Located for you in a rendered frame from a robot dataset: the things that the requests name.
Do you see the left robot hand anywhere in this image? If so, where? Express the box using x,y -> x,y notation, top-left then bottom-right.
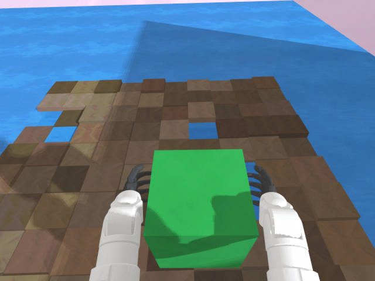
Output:
123,164 -> 152,203

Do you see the carton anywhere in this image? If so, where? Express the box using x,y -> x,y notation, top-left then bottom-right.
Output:
143,149 -> 259,268

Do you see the right robot forearm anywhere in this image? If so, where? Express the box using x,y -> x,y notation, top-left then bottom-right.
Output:
259,192 -> 320,281

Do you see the left robot forearm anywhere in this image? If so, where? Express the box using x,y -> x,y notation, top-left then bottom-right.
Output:
89,190 -> 143,281

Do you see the right robot hand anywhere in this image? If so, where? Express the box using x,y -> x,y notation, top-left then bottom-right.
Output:
247,165 -> 277,206

